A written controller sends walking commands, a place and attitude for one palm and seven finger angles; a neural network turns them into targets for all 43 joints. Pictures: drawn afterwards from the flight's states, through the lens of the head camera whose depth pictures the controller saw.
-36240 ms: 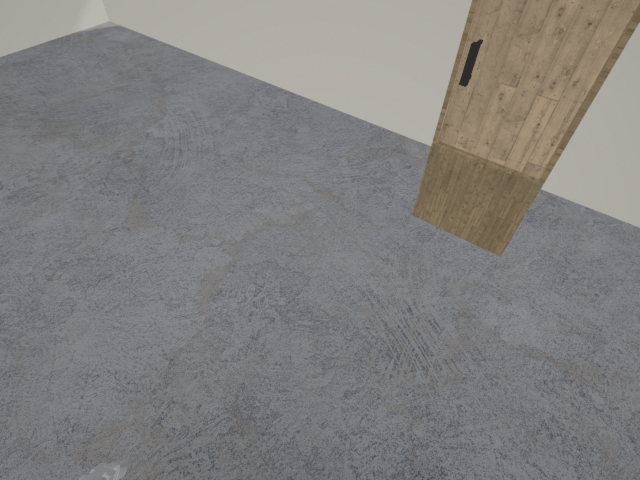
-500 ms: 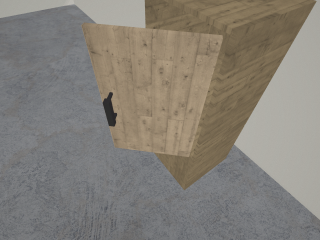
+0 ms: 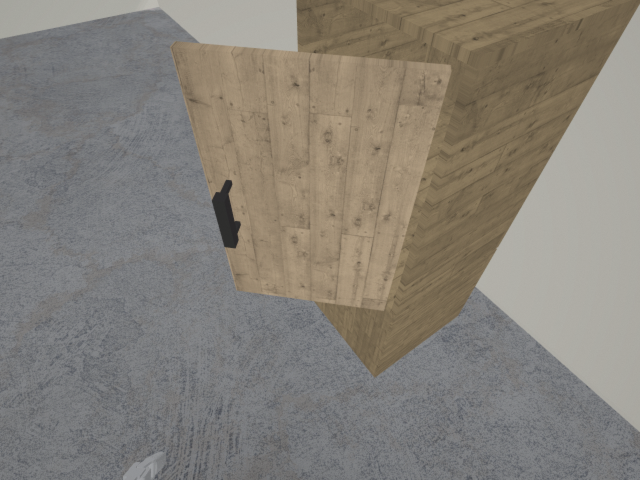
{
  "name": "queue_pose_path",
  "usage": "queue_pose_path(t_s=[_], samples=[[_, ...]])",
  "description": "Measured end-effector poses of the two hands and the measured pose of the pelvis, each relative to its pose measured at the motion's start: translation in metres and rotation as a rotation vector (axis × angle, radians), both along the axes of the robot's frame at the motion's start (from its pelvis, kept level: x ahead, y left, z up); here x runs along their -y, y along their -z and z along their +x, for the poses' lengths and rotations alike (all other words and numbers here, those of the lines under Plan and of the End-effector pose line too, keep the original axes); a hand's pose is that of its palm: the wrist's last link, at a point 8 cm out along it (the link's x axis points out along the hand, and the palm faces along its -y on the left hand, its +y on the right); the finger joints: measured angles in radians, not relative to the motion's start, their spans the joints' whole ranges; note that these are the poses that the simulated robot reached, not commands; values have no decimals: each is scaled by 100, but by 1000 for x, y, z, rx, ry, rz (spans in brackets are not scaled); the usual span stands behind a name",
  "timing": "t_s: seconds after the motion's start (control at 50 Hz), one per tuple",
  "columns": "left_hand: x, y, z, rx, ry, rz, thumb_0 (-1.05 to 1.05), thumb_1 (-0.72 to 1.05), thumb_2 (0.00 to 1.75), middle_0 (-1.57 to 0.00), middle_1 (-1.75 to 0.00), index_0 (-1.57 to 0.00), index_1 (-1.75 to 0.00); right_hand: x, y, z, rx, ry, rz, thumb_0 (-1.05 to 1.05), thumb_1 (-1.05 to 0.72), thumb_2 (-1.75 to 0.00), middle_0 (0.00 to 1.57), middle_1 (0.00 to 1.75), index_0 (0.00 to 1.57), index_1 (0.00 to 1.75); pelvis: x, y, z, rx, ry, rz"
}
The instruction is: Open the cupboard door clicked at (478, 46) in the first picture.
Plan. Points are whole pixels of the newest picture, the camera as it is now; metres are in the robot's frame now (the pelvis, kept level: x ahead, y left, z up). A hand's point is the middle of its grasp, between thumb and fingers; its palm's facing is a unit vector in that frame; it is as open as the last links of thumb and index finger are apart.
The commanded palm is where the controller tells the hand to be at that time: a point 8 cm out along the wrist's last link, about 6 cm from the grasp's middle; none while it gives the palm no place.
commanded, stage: raise the hand with hooked fingers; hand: left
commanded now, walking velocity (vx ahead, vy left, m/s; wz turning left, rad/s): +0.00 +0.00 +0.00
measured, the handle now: (229, 214) +0.55 +0.20 -0.04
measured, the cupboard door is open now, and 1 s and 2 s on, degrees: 46 46 46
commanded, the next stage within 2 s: move the hooked fingers beside the handle in 2.00 s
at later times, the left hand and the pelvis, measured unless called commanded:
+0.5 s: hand (158, 477) +0.14 +0.20 -0.06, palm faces -0.07 -1.00 -0.04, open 9.7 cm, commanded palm +0.13 +0.26 -0.05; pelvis -0.09 -0.02 -0.10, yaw +1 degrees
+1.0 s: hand (122, 431) +0.18 +0.26 -0.04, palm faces -0.08 -1.00 -0.04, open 12.6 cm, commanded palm +0.16 +0.31 -0.03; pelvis -0.07 +0.03 -0.08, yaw +0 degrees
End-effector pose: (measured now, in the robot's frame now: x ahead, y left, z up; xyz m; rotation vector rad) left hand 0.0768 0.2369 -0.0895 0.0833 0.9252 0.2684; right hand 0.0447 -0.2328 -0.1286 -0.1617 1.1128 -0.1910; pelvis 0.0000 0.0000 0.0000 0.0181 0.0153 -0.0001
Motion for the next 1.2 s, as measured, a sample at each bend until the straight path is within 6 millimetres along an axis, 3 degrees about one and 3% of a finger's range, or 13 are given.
queue_pose_path(t_s=[0.06, 0.12, 0.16, 0.22, 0.32, 0.4, 0.56, 0.66, 0.76, 0.84, 0.94, 1.08, 1.2], samples=[[-3, -47, 53, 361, 14, 12, 1, 86, 88, -21, -33, -20, -33, 8, -5, 27, 176, -26, -13, 1, -91, -89, 20, 30, 20, 30, 2, 8, -11, -35, -32, 4], [-4, -73, 85, 651, 96, 2, 1, 82, 86, -21, -36, -20, -36, 20, -10, 53, 313, -64, -34, 1, -91, -89, 20, 30, 20, 30, 6, 22, -28, -96, -26, -3], [-1, -77, 89, 796, 182, -19, 1, 78, 85, -21, -38, -20, -38, 28, -12, 69, 397, -90, -51, 1, -91, -89, 20, 30, 20, 30, 10, 35, -39, -140, -16, -1], [4, -63, 77, 902, 331, -58, 0, 72, 82, -21, -42, -21, -42, 40, -14, 88, 509, -130, -81, 1, -91, -89, 20, 30, 20, 30, 15, 59, -55, -183, -7, -1], [-8, -24, 41, 871, 332, -125, 1, 61, 77, -22, -49, -22, -49, 47, -11, 100, 612, -168, -132, 1, -91, -89, 20, 30, 20, 30, 19, 90, -73, -209, -13, -16], [-20, -20, 27, 892, 277, -92, 1, 51, 73, -23, -55, -23, -55, 38, 2, 90, 594, -186, -140, 1, -91, -90, 20, 30, 20, 30, 20, 101, -81, -206, -22, -44], [-26, -35, 58, 879, 387, -103, 1, 33, 65, -24, -67, -24, -67, 6, 37, 35, 423, -154, -66, 2, -90, -89, 20, 30, 20, 30, 12, 98, -89, -209, -26, -75], [-40, -43, 71, 841, 371, -111, 1, 21, 61, -25, -74, -25, -75, -2, 42, 2, 346, -96, -41, 2, -90, -89, 21, 30, 20, 30, 2, 90, -87, -219, -11, -71], [-54, -45, 75, 847, 353, -90, 1, 10, 56, -26, -82, -26, -82, 0, 40, -11, 306, -84, -65, 2, -90, -89, 21, 30, 20, 30, -9, 87, -84, -232, -6, -69], [-63, -41, 78, 844, 360, -95, 0, 0, 52, -27, -88, -26, -88, 3, 34, -6, 306, -98, -104, 2, -90, -89, 21, 30, 20, 30, -17, 87, -81, -239, -6, -72], [-71, -44, 84, 860, 366, -99, 0, -11, 47, -27, -95, -27, -96, 1, 22, 14, 350, -123, -135, 2, -90, -89, 21, 30, 20, 30, -25, 86, -77, -237, -8, -79], [-87, -52, 91, 866, 351, -86, 0, -28, 40, -29, -106, -28, -106, -15, 6, 46, 421, -173, -125, 2, -90, -89, 20, 30, 20, 30, -30, 81, -72, -232, -14, -88], [-99, -56, 97, 851, 345, -80, -1, -40, 34, -30, -114, -29, -114, -27, 2, 60, 437, -208, -101, 1, -90, -89, 21, 30, 20, 30, -31, 78, -69, -230, -20, -92]])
